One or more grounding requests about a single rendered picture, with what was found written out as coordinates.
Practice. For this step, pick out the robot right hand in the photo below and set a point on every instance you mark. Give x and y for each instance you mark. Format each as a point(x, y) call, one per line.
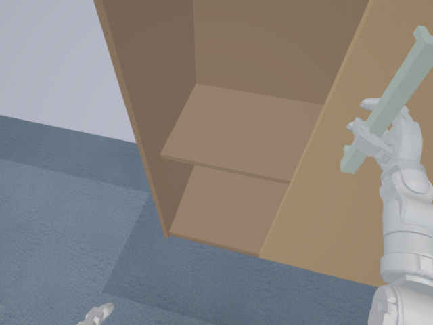
point(402, 142)

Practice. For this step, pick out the right robot forearm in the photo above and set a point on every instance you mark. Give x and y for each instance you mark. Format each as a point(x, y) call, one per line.
point(407, 220)

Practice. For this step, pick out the handle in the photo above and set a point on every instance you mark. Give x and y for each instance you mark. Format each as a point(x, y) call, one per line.
point(413, 70)

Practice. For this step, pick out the right robot upper arm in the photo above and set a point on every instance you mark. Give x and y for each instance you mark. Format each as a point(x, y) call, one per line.
point(396, 305)

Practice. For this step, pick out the robot left hand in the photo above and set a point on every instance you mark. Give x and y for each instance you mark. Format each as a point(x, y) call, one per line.
point(97, 315)

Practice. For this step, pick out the wardrobe door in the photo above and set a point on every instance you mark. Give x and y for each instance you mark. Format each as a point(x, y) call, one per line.
point(331, 221)

